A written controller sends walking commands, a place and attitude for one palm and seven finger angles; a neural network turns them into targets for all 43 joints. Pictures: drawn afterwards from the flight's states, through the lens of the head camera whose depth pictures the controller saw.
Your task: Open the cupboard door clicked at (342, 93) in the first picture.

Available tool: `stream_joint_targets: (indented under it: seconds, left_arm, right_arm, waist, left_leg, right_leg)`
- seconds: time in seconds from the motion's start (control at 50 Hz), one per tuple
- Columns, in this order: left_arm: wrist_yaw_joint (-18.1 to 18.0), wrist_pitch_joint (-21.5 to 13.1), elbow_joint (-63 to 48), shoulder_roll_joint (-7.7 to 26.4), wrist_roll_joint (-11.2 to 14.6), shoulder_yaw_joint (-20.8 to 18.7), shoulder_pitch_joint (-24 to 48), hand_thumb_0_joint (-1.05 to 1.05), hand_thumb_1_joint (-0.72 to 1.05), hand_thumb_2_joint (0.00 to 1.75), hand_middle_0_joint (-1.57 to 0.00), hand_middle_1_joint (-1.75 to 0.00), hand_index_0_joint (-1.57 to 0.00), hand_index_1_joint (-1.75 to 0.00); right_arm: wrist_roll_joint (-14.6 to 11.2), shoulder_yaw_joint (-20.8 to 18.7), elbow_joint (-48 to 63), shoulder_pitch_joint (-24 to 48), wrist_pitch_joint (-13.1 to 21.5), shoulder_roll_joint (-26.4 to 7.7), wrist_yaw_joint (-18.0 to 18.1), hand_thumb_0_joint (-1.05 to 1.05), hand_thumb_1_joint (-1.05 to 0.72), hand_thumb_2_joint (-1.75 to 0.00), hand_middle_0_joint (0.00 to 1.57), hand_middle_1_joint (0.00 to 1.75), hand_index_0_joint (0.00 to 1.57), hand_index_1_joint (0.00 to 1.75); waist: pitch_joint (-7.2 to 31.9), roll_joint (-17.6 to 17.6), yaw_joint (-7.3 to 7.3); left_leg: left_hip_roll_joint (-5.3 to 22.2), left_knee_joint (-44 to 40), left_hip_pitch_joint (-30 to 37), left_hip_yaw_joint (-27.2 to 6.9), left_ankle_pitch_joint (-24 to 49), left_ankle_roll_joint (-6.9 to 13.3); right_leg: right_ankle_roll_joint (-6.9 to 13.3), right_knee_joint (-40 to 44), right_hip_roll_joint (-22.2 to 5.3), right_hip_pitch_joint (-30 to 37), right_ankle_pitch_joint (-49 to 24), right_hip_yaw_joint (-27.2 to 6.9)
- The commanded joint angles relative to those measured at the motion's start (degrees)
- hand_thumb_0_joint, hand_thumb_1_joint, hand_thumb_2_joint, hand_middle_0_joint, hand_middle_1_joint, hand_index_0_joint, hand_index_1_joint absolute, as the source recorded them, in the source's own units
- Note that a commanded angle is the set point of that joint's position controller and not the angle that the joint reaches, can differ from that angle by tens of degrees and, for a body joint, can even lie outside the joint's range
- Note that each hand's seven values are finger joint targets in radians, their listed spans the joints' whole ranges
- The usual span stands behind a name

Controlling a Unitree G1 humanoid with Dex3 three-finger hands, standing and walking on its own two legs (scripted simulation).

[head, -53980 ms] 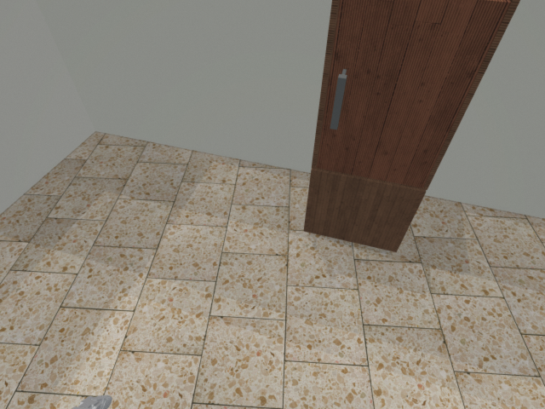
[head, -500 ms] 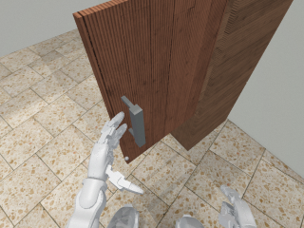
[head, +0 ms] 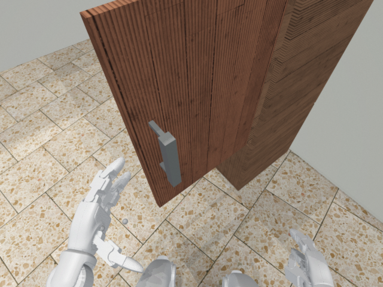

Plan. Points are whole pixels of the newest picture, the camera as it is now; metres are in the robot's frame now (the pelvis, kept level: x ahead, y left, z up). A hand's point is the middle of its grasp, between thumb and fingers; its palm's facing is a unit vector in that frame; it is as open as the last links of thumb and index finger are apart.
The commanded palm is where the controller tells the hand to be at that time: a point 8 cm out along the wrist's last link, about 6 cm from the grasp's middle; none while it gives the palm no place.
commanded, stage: draw the hand back to the body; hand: left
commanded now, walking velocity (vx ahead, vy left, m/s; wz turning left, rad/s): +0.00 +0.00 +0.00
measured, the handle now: (165, 155) +0.37 +0.08 +0.06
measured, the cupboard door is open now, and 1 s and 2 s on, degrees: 90 90 90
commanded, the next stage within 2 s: step back with the hand held close in 1.54 s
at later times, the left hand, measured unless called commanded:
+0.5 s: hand (65, 220) +0.21 +0.19 +0.14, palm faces -0.02 -0.99 -0.12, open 16.1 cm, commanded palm +0.18 +0.25 +0.15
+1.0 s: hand out of the picture +0.23 +0.27 +0.22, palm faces +0.35 -0.84 -0.41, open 11.0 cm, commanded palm +0.18 +0.31 +0.24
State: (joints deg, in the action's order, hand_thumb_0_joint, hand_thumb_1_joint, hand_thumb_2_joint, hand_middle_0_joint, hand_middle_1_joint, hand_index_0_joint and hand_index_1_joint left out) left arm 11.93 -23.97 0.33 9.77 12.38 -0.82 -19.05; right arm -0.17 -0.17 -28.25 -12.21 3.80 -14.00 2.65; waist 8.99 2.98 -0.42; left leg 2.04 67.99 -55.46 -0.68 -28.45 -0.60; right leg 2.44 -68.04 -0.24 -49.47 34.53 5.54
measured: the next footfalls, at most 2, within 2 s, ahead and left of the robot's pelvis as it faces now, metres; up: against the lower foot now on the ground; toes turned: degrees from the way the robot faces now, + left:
none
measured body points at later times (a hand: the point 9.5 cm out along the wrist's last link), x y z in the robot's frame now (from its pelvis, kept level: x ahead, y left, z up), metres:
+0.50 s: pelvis +0.00 +0.02 +0.04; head +0.01 +0.02 +0.49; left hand +0.20 +0.25 +0.15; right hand +0.19 -0.21 -0.02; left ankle +0.04 +0.13 -0.64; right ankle -0.01 -0.09 -0.64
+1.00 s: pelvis +0.03 +0.03 +0.09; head +0.02 +0.01 +0.54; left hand +0.20 +0.31 +0.24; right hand +0.22 -0.18 +0.01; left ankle +0.04 +0.13 -0.64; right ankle -0.01 -0.09 -0.64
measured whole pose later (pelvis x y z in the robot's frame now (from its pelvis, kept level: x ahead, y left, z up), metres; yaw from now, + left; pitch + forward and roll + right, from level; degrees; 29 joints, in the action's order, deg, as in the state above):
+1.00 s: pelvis +0.03 +0.03 +0.09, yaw -1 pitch -1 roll -1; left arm -7.8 -2.9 -22.1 18.9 2.3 -12.5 -29.3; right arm -0.2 3.5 -33.5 -12.5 6.1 -13.0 5.7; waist 1.7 3.9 -3.1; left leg -0.5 31.4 -13.7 2.9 -16.4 2.1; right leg -0.9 -29.1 -1.4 -8.1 19.4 2.3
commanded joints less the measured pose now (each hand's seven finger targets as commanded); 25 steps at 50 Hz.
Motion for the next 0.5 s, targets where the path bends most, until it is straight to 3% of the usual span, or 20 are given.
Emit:
stream_joint_targets:
  seconds: [0.0,0.06,0.12,0.16,0.2,0.32,0.38,0.44,0.46,0.48]
  left_arm:
    - [-1.9,-3.7,-20.3,9.4,0.8,-6.9,0.9,0.0,-0.5,0.3,-0.15,-0.3,-0.15,-0.3]
    - [-2.9,-1.3,-23.9,9.1,0.7,-6.8,-2.8,0.0,-0.5,0.3,-0.15,-0.3,-0.15,-0.3]
    - [-3.4,1.6,-22.3,7.1,0.7,-5.3,-3.9,0.0,-0.5,0.3,-0.15,-0.3,-0.15,-0.3]
    - [-2.8,3.3,-20.1,6.3,1.2,-4.8,-3.9,0.0,-0.5,0.3,-0.15,-0.3,-0.15,-0.3]
    - [-1.7,4.5,-19.4,7.1,2.0,-5.6,-4.2,0.0,-0.5,0.3,-0.15,-0.3,-0.15,-0.3]
    - [-0.5,4.4,-26.9,10.6,3.1,-8.4,-3.9,0.0,-0.5,0.3,-0.15,-0.3,-0.15,-0.3]
    - [-0.6,4.4,-29.0,11.6,3.8,-10.1,-5.0,0.0,-0.43,0.33,-0.15,-0.3,-0.15,-0.3]
    - [-0.5,6.4,-28.1,12.0,4.1,-11.1,-5.1,0.0,-0.32,0.37,-0.16,-0.3,-0.16,-0.3]
    - [-8.1,9.6,-29.9,19.3,-4.4,-12.3,-5.3,0.0,-0.29,0.39,-0.16,-0.3,-0.16,-0.3]
    - [-11.7,11.9,-30.1,14.1,-5.2,-9.7,-8.4,0.0,-0.26,0.4,-0.16,-0.3,-0.16,-0.3]
  right_arm:
    - [-0.4,-2.7,10.1,1.6,3.4,-5.7,0.7,0.0,-0.9,-0.9,0.2,0.3,0.2,0.3]
    - [-1.1,-2.3,11.3,1.6,2.7,-4.8,0.8,0.0,-0.9,-0.9,0.2,0.3,0.2,0.3]
    - [-1.5,-1.9,11.3,1.7,2.5,-4.9,1.1,0.0,-0.9,-0.9,0.2,0.3,0.2,0.3]
    - [-1.8,-1.6,11.2,1.6,2.5,-5.3,1.3,0.0,-0.9,-0.9,0.2,0.3,0.2,0.3]
    - [-1.9,-1.3,11.4,1.9,2.8,-5.8,1.6,0.0,-0.9,-0.9,0.2,0.3,0.2,0.3]
    - [-1.9,-0.7,12.3,2.0,4.7,-5.7,2.1,0.0,-0.9,-0.9,0.2,0.3,0.2,0.3]
    - [-2.2,-0.4,11.9,1.7,5.3,-5.4,2.0,0.0,-0.9,-0.9,0.2,0.3,0.2,0.3]
    - [-2.5,-0.1,11.4,2.2,5.6,-5.4,1.9,0.0,-0.9,-0.9,0.2,0.3,0.2,0.3]
    - [-1.8,-0.1,11.4,3.1,4.4,-5.5,3.4,0.0,-0.9,-0.9,0.2,0.3,0.2,0.3]
    - [-1.7,0.6,11.7,2.8,3.8,-4.3,3.9,0.0,-0.9,-0.9,0.2,0.3,0.2,0.3]
  waist:
    - [18.2,-2.4,-0.78]
    - [16.2,-0.4,-0.89]
    - [10.8,-1.9,0.72]
    - [6.4,-4.7,1.86]
    - [4.7,-4.9,1.76]
    - [7.2,-0.3,0.19]
    - [6.4,2.1,-0.22]
    - [3.2,2.0,0.04]
    - [3.8,1.1,-2.79]
    - [1.1,1.3,-1.32]
  left_leg:
    - [-2.4,-8.1,14.8,-0.7,15.8,2.0]
    - [-2.6,-11.3,18.3,-0.2,16.4,2.0]
    - [-2.3,-13.3,18.7,-0.7,14.0,2.0]
    - [-2.2,-14.6,17.7,-1.0,10.2,1.9]
    - [-2.3,-15.5,17.9,-1.2,9.0,1.9]
    - [-2.2,-19.3,23.9,-1.9,10.8,1.8]
    - [-2.0,-21.2,26.2,-2.3,11.6,1.5]
    - [-1.8,-22.8,26.2,-2.5,10.1,1.4]
    - [-1.4,-25.7,28.2,-1.4,9.6,1.9]
    - [-1.3,-27.1,29.4,-1.3,8.7,1.9]
  right_leg:
    - [-1.5,12.6,0.8,11.2,-23.7,-6.0]
    - [-1.5,14.6,1.3,12.8,-24.2,-4.7]
    - [-1.9,17.1,1.7,11.4,-21.0,-3.7]
    - [-2.2,19.3,1.7,10.5,-16.6,-3.4]
    - [-2.0,21.1,1.6,11.3,-14.2,-3.8]
    - [-1.5,21.9,2.0,14.6,-15.4,-2.5]
    - [-1.3,22.4,2.3,15.5,-16.5,-1.6]
    - [-1.4,24.2,2.4,16.0,-15.3,-1.4]
    - [-0.8,28.6,0.6,17.0,-14.8,-5.1]
    - [-1.0,30.1,0.4,17.0,-13.4,-4.3]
